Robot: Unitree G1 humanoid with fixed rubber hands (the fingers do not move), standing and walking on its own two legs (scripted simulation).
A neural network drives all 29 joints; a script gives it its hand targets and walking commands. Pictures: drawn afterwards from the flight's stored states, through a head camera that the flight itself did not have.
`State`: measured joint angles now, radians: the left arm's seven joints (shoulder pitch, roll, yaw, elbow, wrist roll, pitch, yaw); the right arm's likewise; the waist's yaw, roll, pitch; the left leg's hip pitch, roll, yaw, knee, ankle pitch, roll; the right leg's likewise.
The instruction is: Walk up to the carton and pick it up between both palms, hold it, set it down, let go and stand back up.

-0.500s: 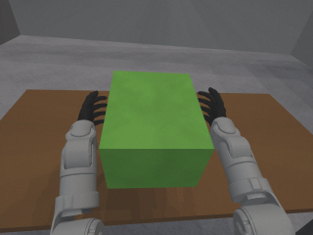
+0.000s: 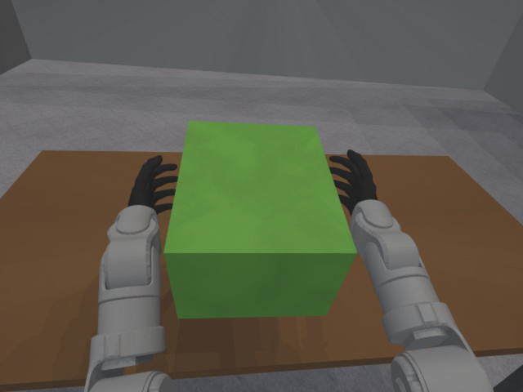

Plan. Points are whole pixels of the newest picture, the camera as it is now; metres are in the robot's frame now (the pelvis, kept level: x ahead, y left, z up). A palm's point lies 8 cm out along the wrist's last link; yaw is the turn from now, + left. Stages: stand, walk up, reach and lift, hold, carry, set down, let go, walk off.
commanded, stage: hold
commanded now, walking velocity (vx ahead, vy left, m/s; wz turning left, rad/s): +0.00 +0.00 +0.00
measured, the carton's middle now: (253, 212) +0.39 +0.01 +0.13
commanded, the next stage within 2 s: none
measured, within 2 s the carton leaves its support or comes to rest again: neither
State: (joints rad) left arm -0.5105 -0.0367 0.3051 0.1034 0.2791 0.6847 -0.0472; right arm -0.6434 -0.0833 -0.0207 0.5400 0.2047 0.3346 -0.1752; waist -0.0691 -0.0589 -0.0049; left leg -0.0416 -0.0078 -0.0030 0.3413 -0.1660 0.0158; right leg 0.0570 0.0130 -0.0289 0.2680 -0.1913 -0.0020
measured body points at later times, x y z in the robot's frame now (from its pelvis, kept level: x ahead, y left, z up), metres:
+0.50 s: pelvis +0.00 +0.00 +0.00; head -0.06 +0.03 +0.45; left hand +0.36 +0.17 +0.17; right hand +0.37 -0.16 +0.19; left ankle +0.02 +0.11 -0.75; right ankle -0.02 -0.11 -0.75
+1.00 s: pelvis +0.00 +0.00 +0.00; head -0.05 +0.03 +0.45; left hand +0.36 +0.17 +0.17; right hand +0.37 -0.16 +0.18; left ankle +0.02 +0.11 -0.75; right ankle -0.02 -0.11 -0.75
